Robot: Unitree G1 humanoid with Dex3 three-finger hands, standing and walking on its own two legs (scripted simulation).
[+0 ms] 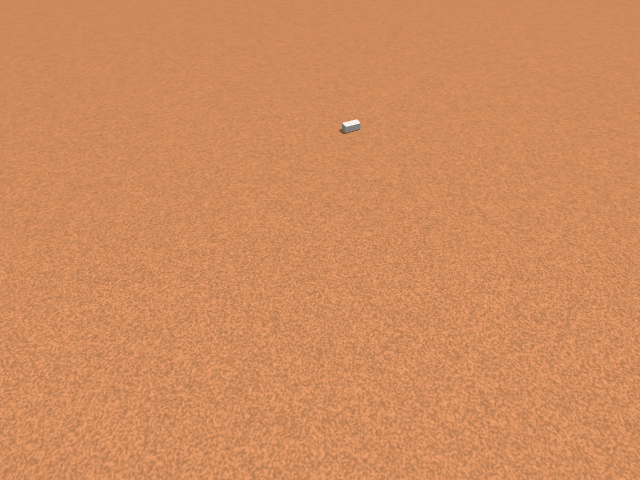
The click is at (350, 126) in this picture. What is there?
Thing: small brick
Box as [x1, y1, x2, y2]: [342, 119, 360, 132]
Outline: 360,123 356,119 342,123 342,128 345,132 358,129
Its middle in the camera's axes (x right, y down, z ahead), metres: +0.17 -0.64 +2.24
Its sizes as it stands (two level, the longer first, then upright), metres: 0.095 0.047 0.037
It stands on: the floor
